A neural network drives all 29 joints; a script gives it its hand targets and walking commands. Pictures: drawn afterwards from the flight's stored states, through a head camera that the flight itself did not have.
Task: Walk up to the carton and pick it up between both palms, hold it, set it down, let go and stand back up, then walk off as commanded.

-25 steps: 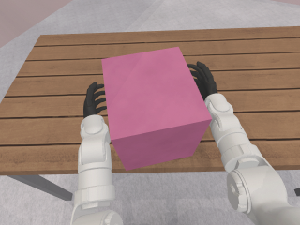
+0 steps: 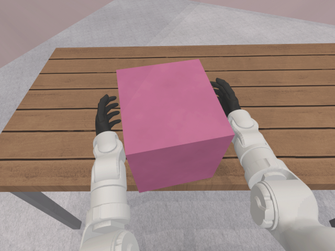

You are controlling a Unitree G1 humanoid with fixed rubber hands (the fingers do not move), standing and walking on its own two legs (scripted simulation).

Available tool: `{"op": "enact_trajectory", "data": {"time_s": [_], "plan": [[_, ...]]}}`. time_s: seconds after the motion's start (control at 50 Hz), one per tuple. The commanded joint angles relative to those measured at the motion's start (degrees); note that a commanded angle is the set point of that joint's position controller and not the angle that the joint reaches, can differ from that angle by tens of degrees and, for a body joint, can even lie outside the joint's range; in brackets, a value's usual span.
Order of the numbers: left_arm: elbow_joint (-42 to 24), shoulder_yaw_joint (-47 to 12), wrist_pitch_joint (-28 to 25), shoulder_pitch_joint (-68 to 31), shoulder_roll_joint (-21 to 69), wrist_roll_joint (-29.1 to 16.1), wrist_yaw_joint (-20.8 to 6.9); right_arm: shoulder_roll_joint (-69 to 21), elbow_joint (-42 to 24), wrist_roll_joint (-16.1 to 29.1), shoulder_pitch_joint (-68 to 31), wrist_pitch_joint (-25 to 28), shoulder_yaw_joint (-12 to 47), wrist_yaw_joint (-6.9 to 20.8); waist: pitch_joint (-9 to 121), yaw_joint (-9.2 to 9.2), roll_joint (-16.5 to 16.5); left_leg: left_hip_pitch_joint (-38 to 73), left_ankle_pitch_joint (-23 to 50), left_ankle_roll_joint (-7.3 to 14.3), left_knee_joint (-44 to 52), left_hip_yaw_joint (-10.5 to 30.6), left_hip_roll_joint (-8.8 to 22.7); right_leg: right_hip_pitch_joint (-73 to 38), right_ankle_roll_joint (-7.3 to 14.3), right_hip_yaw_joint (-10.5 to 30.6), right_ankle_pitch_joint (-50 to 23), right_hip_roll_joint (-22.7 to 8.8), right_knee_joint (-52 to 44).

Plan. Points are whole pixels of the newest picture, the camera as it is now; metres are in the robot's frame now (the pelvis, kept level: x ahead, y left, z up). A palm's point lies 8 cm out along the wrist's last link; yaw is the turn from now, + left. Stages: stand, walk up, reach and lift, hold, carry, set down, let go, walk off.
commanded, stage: set down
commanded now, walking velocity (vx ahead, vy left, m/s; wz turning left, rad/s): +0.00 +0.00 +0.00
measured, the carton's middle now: (168, 127) +0.42 +0.03 +0.05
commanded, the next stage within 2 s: none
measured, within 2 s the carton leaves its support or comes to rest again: rests again in 1.16 s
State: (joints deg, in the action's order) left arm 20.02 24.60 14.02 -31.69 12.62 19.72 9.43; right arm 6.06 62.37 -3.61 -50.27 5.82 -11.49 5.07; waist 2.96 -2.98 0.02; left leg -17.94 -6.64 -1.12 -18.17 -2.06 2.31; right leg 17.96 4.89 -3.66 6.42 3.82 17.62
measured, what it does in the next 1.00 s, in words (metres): stands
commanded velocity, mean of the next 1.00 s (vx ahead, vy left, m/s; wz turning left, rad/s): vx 0.00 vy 0.00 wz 0.00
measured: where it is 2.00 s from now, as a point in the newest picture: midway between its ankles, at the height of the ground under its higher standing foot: outside the picture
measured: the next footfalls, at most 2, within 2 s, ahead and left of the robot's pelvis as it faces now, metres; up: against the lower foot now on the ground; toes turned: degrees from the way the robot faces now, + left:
none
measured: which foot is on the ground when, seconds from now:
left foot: down 0.00-1.00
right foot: down 0.00-1.00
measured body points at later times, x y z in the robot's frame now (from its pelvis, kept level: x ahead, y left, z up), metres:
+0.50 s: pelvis +0.04 +0.00 +0.00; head +0.11 +0.00 +0.44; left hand +0.42 +0.18 +0.07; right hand +0.49 -0.12 +0.07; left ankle +0.02 +0.14 -0.75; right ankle +0.02 -0.06 -0.75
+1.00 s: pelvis +0.00 +0.00 +0.00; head +0.06 +0.00 +0.45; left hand +0.38 +0.18 +0.06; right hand +0.45 -0.12 +0.07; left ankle +0.02 +0.14 -0.75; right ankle +0.02 -0.06 -0.75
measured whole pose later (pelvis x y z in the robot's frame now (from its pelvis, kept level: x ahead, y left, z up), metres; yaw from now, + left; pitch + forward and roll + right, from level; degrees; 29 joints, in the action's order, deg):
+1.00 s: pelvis +0.00 +0.00 +0.00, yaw +0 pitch +7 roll +0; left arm 26.1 26.5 5.9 -31.4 12.6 18.0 10.6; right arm 5.8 62.5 -3.0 -48.2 9.8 -11.7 4.2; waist 0.0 -3.2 0.0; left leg -18.0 -7.0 -1.3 -18.2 -2.1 2.3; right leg 18.0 4.7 -3.7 6.9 3.8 17.7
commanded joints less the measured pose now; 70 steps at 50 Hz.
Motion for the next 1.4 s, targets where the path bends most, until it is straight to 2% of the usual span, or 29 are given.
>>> {"op": "enact_trajectory", "data": {"time_s": [0.0, 0.06, 0.14, 0.18, 0.24, 0.26, 0.34, 0.4, 0.48, 0.5, 0.52, 0.58, 0.66, 0.78, 0.84, 0.86, 0.92, 0.98, 1.02, 1.06, 1.12, 1.2, 1.22, 1.24, 1.26, 1.28, 1.3, 1.34, 1.38], "plan": [[8.93, -9.96, -4.62, -34.21, 16.88, -0.14, -1.94, -22.93, -6.45, -5.37, -28.14, 1.61, 0.97, 7.80, 25.08, -10.12, -5.14, 2.14, 0.81, 3.45, 3.60, -4.19, -0.12, -11.24, -4.93, 2.23, 6.33, -5.63, -1.86], [9.57, -6.37, -3.15, -31.42, 14.54, 2.38, -3.28, -22.03, -3.05, -4.38, -26.00, -0.26, 1.56, 7.51, 17.18, -10.53, -5.36, 1.61, 0.99, 3.83, 4.74, -4.00, -1.10, -14.07, -5.96, 2.67, 2.41, -5.57, -1.32], [5.26, -6.43, -2.61, -28.76, 16.38, 3.48, -5.32, -22.84, -2.48, -3.18, -23.21, -0.08, 5.36, 7.18, 19.89, -10.36, -4.80, 1.73, 7.59, 2.66, 3.74, -3.09, -1.14, -19.65, -6.86, 3.56, -14.51, -5.49, 1.39], [3.37, -9.64, -3.50, -27.27, 17.94, 2.40, -5.41, -22.63, -5.03, -3.09, -24.24, 2.04, 6.16, 6.91, 26.30, -8.84, -4.62, 4.58, 14.96, 2.15, 1.36, -2.84, -0.88, -19.75, -6.16, 2.59, -20.92, -3.91, 2.84], [0.13, -14.12, -7.77, -27.38, 21.39, 0.25, -4.04, -26.43, -13.66, -1.28, -27.98, 7.35, 11.90, 6.23, 40.83, -11.04, -2.98, 5.41, 26.85, 0.70, -3.51, -2.43, -1.10, -20.69, -5.22, 1.82, -34.30, -2.97, 6.06], [-0.73, -16.06, -9.65, -28.02, 22.59, -0.34, -3.78, -26.45, -13.44, -1.76, -27.34, 8.80, 12.11, 5.69, 44.71, -9.73, -1.47, 4.74, 27.86, 0.56, -4.28, -2.57, -1.20, -21.14, -5.50, 2.39, -38.50, -3.04, 6.97], [3.80, -14.12, -11.22, -22.51, 21.29, -0.28, -4.05, -27.16, -13.82, -1.91, -24.74, 10.75, 15.99, 4.05, 39.02, -11.38, -5.70, -6.94, 20.87, 2.21, -0.43, -2.65, -2.06, -30.12, -7.46, 2.80, -51.74, -6.10, 10.22], [5.50, -13.58, -10.82, -19.45, 22.29, 0.80, -4.80, -27.91, -13.06, -1.11, -23.36, 10.80, 18.69, 3.24, 38.25, -11.50, -4.47, -7.71, 20.33, 2.37, 0.67, -2.24, -1.61, -30.63, -8.04, 2.63, -58.58, -6.74, 11.38], [3.87, -14.02, -11.23, -20.47, 22.36, -0.58, -5.17, -27.28, -11.04, -2.66, -21.49, 11.75, 18.46, 2.67, 37.52, -9.90, -5.98, -14.27, 14.24, 3.11, 3.52, -2.49, -1.29, -34.91, -8.96, 3.20, -60.58, -9.35, 11.79], [3.58, -14.54, -11.57, -19.90, 21.26, 0.05, -5.05, -27.18, -12.72, -0.94, -22.12, 11.98, 18.83, 2.67, 37.50, -10.80, -5.10, -13.20, 16.04, 3.09, 4.05, -2.71, -1.24, -35.23, -8.14, 2.60, -59.92, -8.14, 11.91], [3.67, -12.73, -11.90, -21.03, 20.62, 0.02, -4.38, -22.76, -9.56, -0.47, -22.02, 11.90, 16.95, 2.77, 38.72, -9.85, -2.74, -7.60, 20.27, 1.61, 1.58, -2.52, -0.33, -32.67, -8.41, 2.12, -56.60, -7.01, 11.65], [5.86, -13.42, -11.66, -19.11, 21.03, 0.79, -4.93, -26.13, -9.64, -0.02, -22.68, 11.46, 17.64, 2.99, 34.81, -10.62, -3.41, -5.59, 19.44, 1.87, 1.55, -2.65, -0.26, -29.56, -7.11, 1.65, -50.83, -5.67, 9.84], [6.42, -10.34, -11.89, -23.13, 11.87, -0.14, -3.36, -11.89, -7.05, 0.65, -23.79, 10.52, 9.75, 3.74, 34.38, -10.16, -1.40, -1.22, 17.80, 0.93, 1.31, -3.64, -0.63, -23.10, -5.82, 1.67, -33.76, -4.02, 6.01], [6.06, -6.10, -12.26, -23.90, 10.21, 0.10, -2.13, -12.09, -9.00, 0.07, -23.30, 8.53, 7.48, 3.02, 29.09, -11.15, -5.04, -5.14, 10.58, 2.01, 2.60, -4.51, -0.92, -23.10, -6.54, 3.69, -23.73, -5.71, 3.48], [4.88, -5.80, -12.22, -26.43, 3.23, -1.32, 0.59, -4.11, -11.13, 1.43, -26.18, 6.79, 4.88, 2.07, 32.26, -11.68, -5.45, -2.99, 10.33, 2.12, 2.28, -4.40, -0.71, -18.33, -4.96, 3.26, -13.67, -3.55, 2.01], [3.38, -7.79, -12.57, -28.90, 5.22, -2.59, 1.11, -5.97, -10.37, 1.32, -27.40, 6.46, 4.37, 2.13, 31.36, -10.17, -4.05, -1.91, 8.16, 1.77, 1.84, -3.88, -0.72, -14.45, -4.40, 2.44, -8.66, -3.51, 0.90], [5.47, -6.94, -11.71, -29.42, -5.76, -5.54, 4.72, 5.34, -10.28, 7.09, -27.21, 3.59, 6.64, -0.21, 26.64, -11.60, -5.05, -5.69, 4.00, 2.37, 1.73, -4.47, -0.26, -13.98, -4.70, 5.01, -2.02, -4.26, -0.04], [4.61, -10.66, -11.29, -33.18, -1.26, -8.01, 6.36, -1.06, -14.09, 7.62, -30.49, 0.96, 7.87, -1.15, 26.52, -11.70, -5.93, -7.05, -0.38, 2.40, 1.31, -3.15, -0.24, -10.43, -4.38, 4.63, 5.93, -3.71, -0.87], [7.55, -11.12, -9.96, -33.94, -5.94, -9.79, 7.69, 6.00, -12.35, 10.28, -30.78, -0.39, 7.44, -1.81, 27.85, -10.62, -3.10, -5.86, -0.56, 1.61, 0.57, -3.06, -0.25, -8.17, -3.06, 4.28, 5.34, -2.96, -0.19], [9.64, -10.67, -9.00, -32.22, -9.13, -10.59, 8.32, 8.20, -15.17, 11.66, -31.10, -0.70, 10.17, -2.69, 31.04, -12.45, -4.65, -7.26, 1.96, 1.77, -0.77, -2.89, -0.72, -11.09, -3.49, 5.87, 0.81, -2.84, 0.56], [8.71, -12.77, -8.39, -31.44, -6.94, -11.78, 8.16, 8.11, -13.96, 13.08, -30.12, -1.85, 11.76, -2.61, 34.25, -11.65, -3.39, -3.37, 8.14, 0.86, -2.50, -2.40, -0.18, -9.46, -2.56, 4.35, -5.20, -1.27, 2.17], [7.59, -11.65, -7.00, -19.69, -11.63, -12.92, 7.46, 17.34, -16.75, 19.27, -24.48, -0.52, 17.80, -3.64, 43.13, -12.66, -1.15, 1.13, 27.20, -1.16, -7.59, -1.83, -0.74, -18.24, -2.60, 4.95, -29.70, 0.48, 5.87], [4.38, -12.84, -7.61, -21.35, -9.85, -13.47, 7.27, 16.73, -18.07, 19.27, -25.37, -0.21, 17.98, -3.55, 44.71, -12.82, -1.21, 2.30, 29.09, -1.58, -7.38, -0.86, -0.63, -17.67, -2.63, 4.01, -28.92, 1.08, 6.14], [1.01, -14.16, -7.19, -16.64, -9.83, -13.33, 7.03, 20.15, -15.56, 19.85, -20.70, 0.40, 17.71, -3.54, 45.97, -10.37, 0.91, 4.26, 33.17, -2.44, -7.98, 0.05, -0.30, -17.92, -2.20, 3.90, -33.44, 1.30, 6.56], [-2.39, -13.47, -6.43, -14.17, -9.54, -12.76, 6.87, 20.87, -16.17, 21.14, -18.81, 0.31, 19.19, -3.78, 44.70, -10.92, 1.11, 5.77, 35.17, -2.77, -8.93, -0.08, -0.14, -18.93, -2.05, 4.25, -36.49, 1.29, 6.47], [0.63, -12.40, -6.71, -17.46, -10.47, -11.95, 6.80, 20.41, -13.50, 19.97, -19.81, 0.36, 17.71, -3.80, 41.67, -10.54, 0.61, 2.98, 32.11, -2.34, -8.55, 0.34, -0.12, -16.84, -2.50, 4.99, -32.80, 0.87, 6.57], [-3.39, -13.68, -6.28, -10.56, -9.91, -13.12, 6.21, 21.36, -17.63, 22.27, -14.62, 1.51, 19.46, -4.13, 41.77, -9.56, 0.27, 3.80, 35.66, -2.30, -8.66, 1.19, -0.04, -21.95, -3.18, 5.01, -42.82, 0.29, 7.41], [-0.50, -11.54, -6.03, -11.71, -12.09, -13.80, 5.62, 21.19, -20.02, 23.60, -17.85, 1.53, 21.50, -4.36, 41.33, -11.77, -3.18, -4.23, 29.52, -1.37, -6.78, 0.01, -0.98, -26.81, -4.10, 6.32, -45.89, -1.04, 8.17], [-3.89, -10.56, -6.43, -12.51, -12.44, -14.05, 5.05, 22.54, -19.18, 23.27, -16.67, 1.95, 20.63, -4.37, 41.27, -10.61, -4.34, -7.39, 26.88, -0.64, -4.62, 0.15, -1.30, -29.20, -5.75, 6.16, -52.38, -2.38, 10.21]]}}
